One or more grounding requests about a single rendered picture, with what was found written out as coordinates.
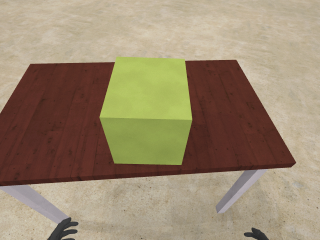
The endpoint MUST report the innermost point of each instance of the table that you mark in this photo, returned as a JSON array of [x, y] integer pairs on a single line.
[[51, 132]]

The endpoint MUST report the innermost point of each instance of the robot left hand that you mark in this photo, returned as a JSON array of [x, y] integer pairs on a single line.
[[59, 232]]

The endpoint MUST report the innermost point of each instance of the robot right hand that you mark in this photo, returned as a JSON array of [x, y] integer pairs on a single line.
[[256, 234]]

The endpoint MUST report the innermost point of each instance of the carton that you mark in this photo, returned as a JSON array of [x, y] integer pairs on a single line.
[[146, 114]]

